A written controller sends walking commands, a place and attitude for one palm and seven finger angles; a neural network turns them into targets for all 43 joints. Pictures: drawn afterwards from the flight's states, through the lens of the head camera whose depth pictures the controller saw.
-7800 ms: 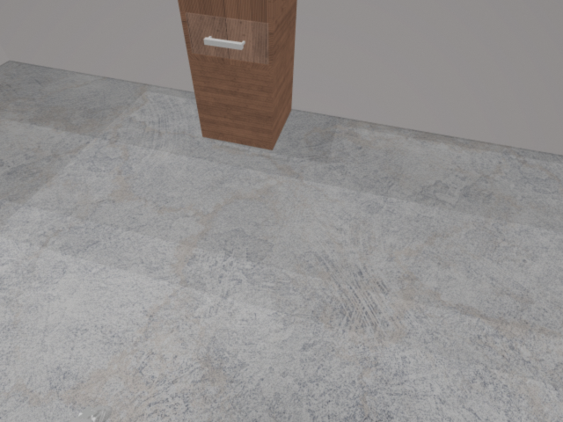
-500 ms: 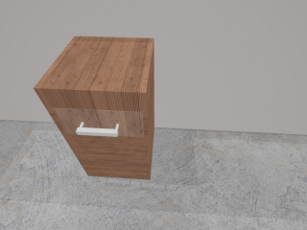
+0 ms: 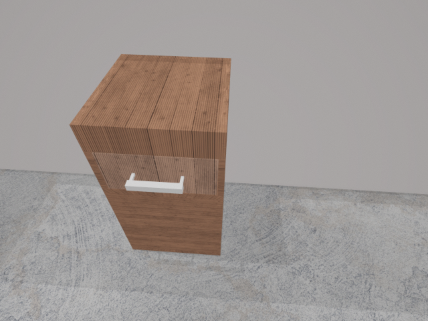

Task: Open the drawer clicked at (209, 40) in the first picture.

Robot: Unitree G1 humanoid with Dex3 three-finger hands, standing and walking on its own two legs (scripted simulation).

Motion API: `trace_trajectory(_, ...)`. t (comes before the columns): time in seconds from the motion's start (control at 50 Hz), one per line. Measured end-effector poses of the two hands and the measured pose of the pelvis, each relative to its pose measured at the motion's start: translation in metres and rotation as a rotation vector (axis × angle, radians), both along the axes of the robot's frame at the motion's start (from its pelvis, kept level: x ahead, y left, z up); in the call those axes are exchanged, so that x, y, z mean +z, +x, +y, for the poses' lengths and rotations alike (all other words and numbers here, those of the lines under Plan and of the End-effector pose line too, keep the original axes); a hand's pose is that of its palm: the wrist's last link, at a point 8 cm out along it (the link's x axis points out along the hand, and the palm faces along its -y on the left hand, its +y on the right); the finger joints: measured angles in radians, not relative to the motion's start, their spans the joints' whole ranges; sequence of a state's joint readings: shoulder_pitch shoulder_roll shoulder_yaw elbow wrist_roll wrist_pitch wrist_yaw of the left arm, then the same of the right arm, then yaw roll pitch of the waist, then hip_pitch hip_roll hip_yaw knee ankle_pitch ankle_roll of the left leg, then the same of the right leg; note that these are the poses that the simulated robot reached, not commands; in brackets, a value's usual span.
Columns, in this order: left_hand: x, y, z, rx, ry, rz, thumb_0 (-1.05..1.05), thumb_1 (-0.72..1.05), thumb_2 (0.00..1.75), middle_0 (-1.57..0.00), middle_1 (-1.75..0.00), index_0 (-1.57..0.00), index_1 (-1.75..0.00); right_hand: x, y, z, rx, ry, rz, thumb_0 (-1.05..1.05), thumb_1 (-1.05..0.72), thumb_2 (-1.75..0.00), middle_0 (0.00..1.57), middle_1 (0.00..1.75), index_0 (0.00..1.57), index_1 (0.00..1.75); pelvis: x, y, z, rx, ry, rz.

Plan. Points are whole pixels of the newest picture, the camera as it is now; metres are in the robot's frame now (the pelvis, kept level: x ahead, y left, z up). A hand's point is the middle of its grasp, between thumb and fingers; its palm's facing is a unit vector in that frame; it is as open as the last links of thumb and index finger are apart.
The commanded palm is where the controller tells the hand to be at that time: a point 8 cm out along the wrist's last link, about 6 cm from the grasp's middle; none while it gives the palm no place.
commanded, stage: look again from close up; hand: left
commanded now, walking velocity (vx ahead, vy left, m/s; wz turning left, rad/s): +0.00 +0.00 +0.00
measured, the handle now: (156, 182) +0.56 +0.22 -0.18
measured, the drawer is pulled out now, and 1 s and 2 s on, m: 0.00 0.00 0.00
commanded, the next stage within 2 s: raise the hand with hooked fingers in 0.14 s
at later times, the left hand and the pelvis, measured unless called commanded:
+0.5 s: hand (117, 280) +0.20 +0.20 -0.04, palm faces -0.05 -0.45 -0.89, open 7.7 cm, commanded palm +0.13 +0.22 -0.04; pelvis +0.00 +0.00 -0.02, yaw -2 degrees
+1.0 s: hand (118, 266) +0.22 +0.20 -0.02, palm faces +0.00 -0.09 -1.00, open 10.5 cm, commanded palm +0.19 +0.21 +0.03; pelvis +0.00 -0.05 -0.03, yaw +0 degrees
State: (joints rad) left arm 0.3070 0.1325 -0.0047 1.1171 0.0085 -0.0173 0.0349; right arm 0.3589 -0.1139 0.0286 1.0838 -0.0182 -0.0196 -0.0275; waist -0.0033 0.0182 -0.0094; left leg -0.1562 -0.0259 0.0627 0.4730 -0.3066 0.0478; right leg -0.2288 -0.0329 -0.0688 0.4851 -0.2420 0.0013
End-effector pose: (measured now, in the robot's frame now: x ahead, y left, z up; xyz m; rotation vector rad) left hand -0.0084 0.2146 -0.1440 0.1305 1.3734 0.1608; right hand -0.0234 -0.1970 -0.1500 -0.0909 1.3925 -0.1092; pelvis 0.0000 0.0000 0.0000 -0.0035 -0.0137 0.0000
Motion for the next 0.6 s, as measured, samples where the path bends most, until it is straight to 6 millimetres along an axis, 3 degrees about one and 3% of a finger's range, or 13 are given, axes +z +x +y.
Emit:
trace_trajectory(0.26, -0.002, 0.000, 0.006, -0.007, -0.011, 0.047, 0.00, 0.91, 0.90, -0.20, -0.30, -0.20, -0.30, 0.001, 0.002, 0.006, -0.012, -0.016, 0.028, 0.01, -0.91, -0.90, 0.20, 0.30, 0.20, 0.30, 0.000, 0.008, 0.013, -0.010, 0.002, 0.004)
trace_trajectory(0.32, 0.025, 0.040, 0.023, -0.163, 0.130, -0.135, 0.04, 0.95, 0.90, -0.20, -0.30, -0.21, -0.31, 0.010, 0.019, -0.008, -0.025, -0.076, -0.118, 0.02, -0.92, -0.90, 0.20, 0.30, 0.20, 0.30, -0.002, 0.007, 0.011, -0.029, 0.016, 0.015)
trace_trajectory(0.4, 0.092, 0.122, 0.033, -0.394, 0.415, -0.504, 0.04, 0.91, 0.88, -0.21, -0.33, -0.21, -0.33, 0.018, 0.064, -0.038, 0.000, -0.134, -0.381, 0.03, -0.93, -0.90, 0.20, 0.30, 0.20, 0.30, -0.009, 0.003, 0.009, -0.001, 0.033, 0.044)
trace_trajectory(0.48, 0.153, 0.188, 0.014, -0.690, 0.753, -0.806, 0.03, 0.83, 0.86, -0.21, -0.36, -0.21, -0.37, 0.032, 0.128, -0.062, 0.063, -0.153, -0.579, 0.03, -0.92, -0.90, 0.20, 0.30, 0.20, 0.30, -0.016, -0.004, 0.006, -0.024, 0.023, 0.097)
trace_trajectory(0.54, 0.165, 0.200, -0.011, -0.848, 0.884, -0.920, 0.02, 0.77, 0.83, -0.20, -0.40, -0.21, -0.40, 0.053, 0.175, -0.073, 0.079, -0.147, -0.682, 0.02, -0.92, -0.90, 0.20, 0.30, 0.20, 0.30, -0.021, -0.007, -0.002, -0.066, 0.032, 0.128)
trace_trajectory(0.6, 0.154, 0.184, -0.031, -0.959, 0.909, -0.941, 0.01, 0.70, 0.80, -0.21, -0.44, -0.21, -0.45, 0.074, 0.216, -0.075, 0.132, -0.132, -0.754, 0.02, -0.91, -0.90, 0.20, 0.30, 0.20, 0.30, -0.026, -0.008, -0.011, -0.081, 0.043, 0.146)
